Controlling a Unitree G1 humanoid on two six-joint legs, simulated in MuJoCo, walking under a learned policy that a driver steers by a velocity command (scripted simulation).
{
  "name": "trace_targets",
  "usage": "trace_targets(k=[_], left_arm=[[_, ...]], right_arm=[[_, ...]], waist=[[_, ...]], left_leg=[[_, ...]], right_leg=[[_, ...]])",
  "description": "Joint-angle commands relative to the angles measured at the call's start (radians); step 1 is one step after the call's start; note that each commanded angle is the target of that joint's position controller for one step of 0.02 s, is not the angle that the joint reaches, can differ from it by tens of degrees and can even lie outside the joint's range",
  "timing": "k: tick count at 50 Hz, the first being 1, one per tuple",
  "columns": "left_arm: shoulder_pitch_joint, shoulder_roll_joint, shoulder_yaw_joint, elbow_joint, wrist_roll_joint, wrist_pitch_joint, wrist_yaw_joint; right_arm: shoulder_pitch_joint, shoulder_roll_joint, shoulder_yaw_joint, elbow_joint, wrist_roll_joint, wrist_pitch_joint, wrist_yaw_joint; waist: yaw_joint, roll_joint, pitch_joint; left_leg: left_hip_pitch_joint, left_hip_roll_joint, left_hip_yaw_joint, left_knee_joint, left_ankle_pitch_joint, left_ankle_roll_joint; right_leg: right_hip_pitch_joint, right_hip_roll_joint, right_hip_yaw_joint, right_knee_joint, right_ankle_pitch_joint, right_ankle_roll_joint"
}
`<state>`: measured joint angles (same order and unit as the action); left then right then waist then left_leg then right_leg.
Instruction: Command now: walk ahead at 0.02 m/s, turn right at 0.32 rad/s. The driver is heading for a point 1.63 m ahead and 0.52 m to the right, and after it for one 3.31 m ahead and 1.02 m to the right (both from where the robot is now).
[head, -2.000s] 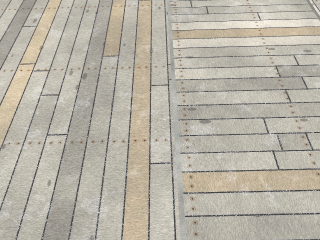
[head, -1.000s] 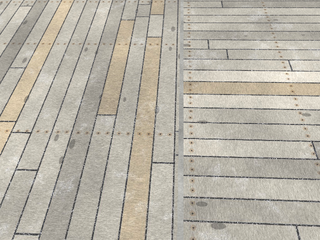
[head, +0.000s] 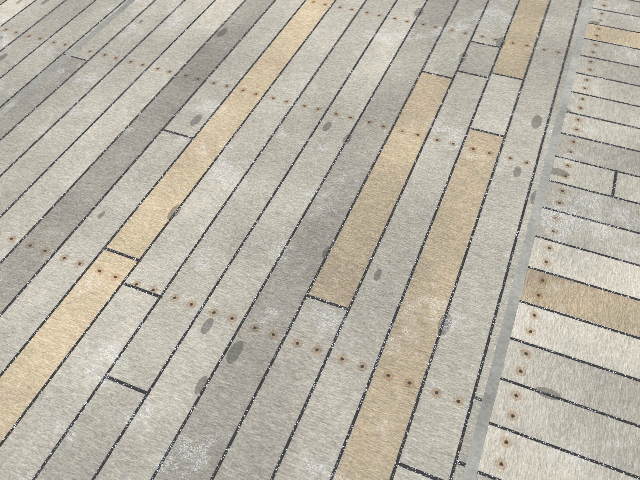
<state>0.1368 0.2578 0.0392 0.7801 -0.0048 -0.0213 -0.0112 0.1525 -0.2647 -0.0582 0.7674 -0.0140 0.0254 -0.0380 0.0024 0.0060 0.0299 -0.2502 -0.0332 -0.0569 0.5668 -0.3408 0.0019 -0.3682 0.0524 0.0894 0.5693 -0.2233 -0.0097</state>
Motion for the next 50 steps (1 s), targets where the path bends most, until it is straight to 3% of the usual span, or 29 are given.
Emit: trace_targets(k=[1,3,4,6,7,8,10,13,16,19,20,21,22,23,24,25,26,27,29,33,38,41,43,44,45,46,47,48,50], left_arm=[[-0.038,0.184,0.056,-0.095,-0.011,0.002,0.018],[-0.06,0.173,0.057,-0.123,-0.015,0.017,0.023],[-0.07,0.161,0.056,-0.138,-0.019,0.023,0.022],[-0.051,0.134,0.051,-0.149,-0.011,0.027,0.011],[-0.06,0.156,0.062,-0.155,-0.004,0.027,0.006],[-0.059,0.178,0.076,-0.154,-0.007,0.032,0.004],[-0.038,0.138,0.067,-0.149,-0.017,0.048,0.005],[-0.083,0.098,0.047,-0.187,-0.022,0.053,-0.01],[-0.076,0.123,0.058,-0.211,-0.027,0.058,-0.03],[0.019,0.139,0.078,-0.191,-0.023,0.072,-0.023],[0.112,0.181,0.102,-0.167,-0.029,0.07,-0.011],[0.213,0.301,0.13,-0.165,-0.028,0.06,0.006],[0.252,0.333,0.122,-0.181,0.004,0.021,-0.012],[0.23,0.263,0.101,-0.18,0.004,-0.008,-0.019],[0.196,0.214,0.084,-0.176,-0.005,-0.022,-0.015],[0.155,0.194,0.075,-0.184,-0.01,-0.025,-0.009],[0.116,0.182,0.068,-0.192,-0.009,-0.023,-0.001],[0.103,0.184,0.066,-0.202,0.0,-0.023,0.007],[0.114,0.187,0.068,-0.203,0.005,-0.029,0.018],[0.179,0.203,0.078,-0.173,-0.012,-0.032,0.028],[0.232,0.214,0.084,-0.148,-0.026,-0.021,0.028],[0.237,0.194,0.078,-0.137,-0.019,-0.018,0.024],[0.23,0.158,0.065,-0.137,-0.018,-0.015,0.023],[0.21,0.117,0.05,-0.15,-0.009,-0.019,0.022],[0.252,0.066,0.033,-0.177,-0.016,-0.029,0.027],[0.282,0.098,0.033,-0.187,-0.03,-0.038,0.034],[0.247,0.171,0.051,-0.174,-0.041,-0.042,0.031],[0.185,0.173,0.05,-0.175,-0.034,-0.043,0.026],[0.116,0.149,0.048,-0.186,-0.007,-0.049,0.017]], right_arm=[[0.068,-0.107,-0.044,-0.043,0.004,-0.015,-0.009],[0.086,-0.115,-0.052,-0.039,0.005,-0.017,-0.009],[0.086,-0.136,-0.06,-0.04,0.004,-0.014,-0.011],[0.087,-0.176,-0.071,-0.051,-0.01,-0.012,-0.018],[0.069,-0.162,-0.065,-0.074,-0.012,-0.02,-0.023],[0.055,-0.156,-0.059,-0.091,-0.01,-0.028,-0.027],[-0.003,-0.171,-0.063,-0.099,0.012,-0.034,-0.025],[0.026,-0.201,-0.074,-0.085,0.012,-0.017,-0.023],[0.038,-0.219,-0.081,-0.085,0.023,-0.008,-0.016],[0.047,-0.212,-0.079,-0.077,0.044,-0.024,0.003],[0.076,-0.166,-0.066,-0.065,0.03,-0.034,0.013],[0.037,-0.078,-0.035,-0.107,-0.014,-0.043,0.021],[-0.05,-0.096,-0.035,-0.173,0.006,-0.069,0.023],[-0.097,-0.153,-0.05,-0.176,0.041,-0.085,0.031],[-0.099,-0.175,-0.057,-0.171,0.046,-0.095,0.038],[-0.081,-0.178,-0.061,-0.148,0.029,-0.101,0.033],[-0.068,-0.179,-0.064,-0.14,0.01,-0.104,0.03],[-0.057,-0.17,-0.064,-0.136,0.007,-0.108,0.033],[-0.053,-0.144,-0.057,-0.123,0.004,-0.117,0.038],[-0.133,-0.095,-0.034,-0.134,0.01,-0.122,0.045],[-0.219,-0.11,-0.03,-0.162,0.029,-0.139,0.061],[-0.175,-0.133,-0.037,-0.153,0.03,-0.156,0.07],[-0.074,-0.149,-0.05,-0.126,0.021,-0.164,0.065],[0.039,-0.183,-0.063,-0.113,0.009,-0.167,0.056],[0.167,-0.269,-0.082,-0.091,-0.01,-0.164,0.051],[0.245,-0.269,-0.089,-0.051,0.004,-0.154,0.064],[0.213,-0.194,-0.065,-0.054,0.025,-0.15,0.065],[0.179,-0.156,-0.052,-0.061,0.024,-0.141,0.062],[0.124,-0.11,-0.031,-0.063,0.008,-0.131,0.057]], waist=[[-0.024,-0.124,-0.154],[-0.027,-0.06,-0.156],[-0.021,0.013,-0.134],[-0.017,0.197,-0.1],[-0.028,0.193,-0.096],[-0.025,0.106,-0.082],[0.001,0.06,-0.043],[-0.036,0.124,-0.058],[-0.045,0.164,-0.09],[-0.001,0.137,-0.119],[0.033,0.053,-0.15],[0.054,-0.237,-0.154],[0.101,-0.281,-0.201],[0.101,-0.166,-0.128],[0.072,-0.139,-0.063],[0.043,-0.078,-0.027],[0.02,-0.078,-0.007],[0.004,-0.104,-0.007],[0.004,-0.094,-0.022],[0.04,-0.105,-0.017],[0.071,-0.119,-0.002],[0.052,-0.155,-0.021],[-0.003,-0.16,-0.063],[-0.062,-0.128,-0.146],[-0.077,0.083,-0.265],[-0.081,0.289,-0.273],[-0.082,0.179,-0.142],[-0.077,0.122,-0.06],[-0.045,0.064,0.002]], left_leg=[[0.026,0.008,0.009,0.016,0.108,0.018],[0.073,0.045,-0.012,-0.036,0.163,0.041],[0.104,0.1,-0.059,-0.088,0.23,0.073],[0.189,0.348,-0.265,-0.185,0.487,0.213],[0.197,0.455,-0.333,-0.196,0.631,0.284],[0.192,0.467,-0.316,-0.188,0.702,0.302],[0.202,0.386,-0.173,-0.175,0.677,0.226],[0.193,0.314,-0.026,-0.169,0.7,0.197],[0.171,0.314,0.043,-0.143,0.644,0.172],[0.061,0.304,0.095,-0.063,0.296,0.112],[-0.057,0.261,0.159,0.095,0.155,0.063],[-0.36,0.143,0.23,0.47,-0.238,-0.025],[-0.598,0.018,0.034,0.652,-0.34,-0.04],[-0.649,0.071,-0.033,0.696,-0.278,-0.019],[-0.642,0.098,-0.037,0.654,-0.185,0.008],[-0.597,0.119,-0.034,0.601,-0.11,0.013],[-0.544,0.128,-0.034,0.527,-0.036,0.009],[-0.486,0.122,-0.027,0.484,0.025,0.003],[-0.439,0.097,-0.004,0.387,0.128,-0.017],[-0.369,0.056,-0.005,0.133,0.249,-0.051],[-0.273,0.024,-0.017,-0.025,0.258,-0.055],[-0.176,0.024,0.002,-0.075,0.229,-0.025],[-0.002,0.021,0.027,-0.147,0.232,0.018],[0.176,0.108,-0.053,-0.137,0.21,0.07],[0.476,0.289,-0.357,-0.171,0.075,0.191],[0.545,0.416,-0.694,-0.29,-0.171,0.288],[0.461,0.406,-0.655,-0.314,-0.276,0.273],[0.377,0.363,-0.519,-0.313,-0.212,0.243],[0.238,0.287,-0.359,-0.356,-0.023,0.213]], right_leg=[[0.106,-0.187,0.289,-0.102,0.371,-0.16],[0.04,-0.14,0.244,-0.051,0.32,-0.127],[-0.035,-0.088,0.178,0.004,0.233,-0.091],[-0.224,0.015,-0.004,0.22,-0.13,-0.01],[-0.283,-0.019,-0.024,0.42,-0.369,0.013],[-0.316,-0.043,-0.004,0.557,-0.396,0.031],[-0.341,-0.088,-0.009,0.514,-0.299,0.056],[-0.236,-0.085,-0.098,0.362,-0.194,0.076],[-0.086,-0.06,-0.162,0.183,-0.145,0.054],[0.143,0.001,-0.217,-0.024,-0.034,-0.012],[0.321,-0.01,-0.154,-0.076,-0.029,-0.056],[0.498,-0.271,0.264,-0.15,0.062,-0.174],[0.507,-0.428,0.683,-0.306,-0.18,-0.377],[0.472,-0.424,0.647,-0.348,-0.322,-0.362],[0.4,-0.383,0.564,-0.353,-0.397,-0.313],[0.329,-0.341,0.491,-0.351,-0.374,-0.271],[0.267,-0.3,0.425,-0.366,-0.321,-0.248],[0.223,-0.268,0.384,-0.382,-0.272,-0.237],[0.208,-0.231,0.306,-0.387,-0.132,-0.229],[0.191,-0.201,0.246,-0.365,-0.037,-0.212],[0.173,-0.208,0.304,-0.316,-0.068,-0.209],[0.21,-0.224,0.334,-0.266,-0.004,-0.189],[0.201,-0.18,0.314,-0.172,0.104,-0.153],[0.141,-0.133,0.257,-0.005,0.149,-0.116],[-0.123,-0.013,0.115,0.311,0.013,-0.045],[-0.345,0.028,0.077,0.558,-0.351,-0.009],[-0.441,-0.022,0.109,0.654,-0.311,-0.012],[-0.457,-0.059,0.08,0.678,-0.237,-0.017],[-0.421,-0.116,0.042,0.592,-0.124,-0.021]])
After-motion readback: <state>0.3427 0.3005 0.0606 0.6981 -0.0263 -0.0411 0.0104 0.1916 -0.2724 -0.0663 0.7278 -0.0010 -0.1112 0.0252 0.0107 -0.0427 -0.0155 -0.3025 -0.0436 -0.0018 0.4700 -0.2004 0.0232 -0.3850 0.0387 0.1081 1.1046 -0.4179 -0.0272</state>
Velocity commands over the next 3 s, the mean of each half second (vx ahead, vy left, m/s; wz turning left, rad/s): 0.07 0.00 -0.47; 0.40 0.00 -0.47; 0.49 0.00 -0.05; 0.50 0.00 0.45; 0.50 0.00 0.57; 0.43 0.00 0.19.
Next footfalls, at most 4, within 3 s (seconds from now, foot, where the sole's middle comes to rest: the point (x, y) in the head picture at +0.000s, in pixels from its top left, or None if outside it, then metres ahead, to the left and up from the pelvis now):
0.40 right None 0.03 -0.15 -0.77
0.88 left None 0.32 -0.03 -0.77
1.36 right None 0.44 -0.42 -0.77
1.90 left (483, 331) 0.81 -0.34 -0.77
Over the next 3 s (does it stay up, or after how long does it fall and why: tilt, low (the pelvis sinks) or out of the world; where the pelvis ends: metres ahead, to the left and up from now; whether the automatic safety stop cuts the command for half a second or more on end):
stays up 1.19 -0.41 0.00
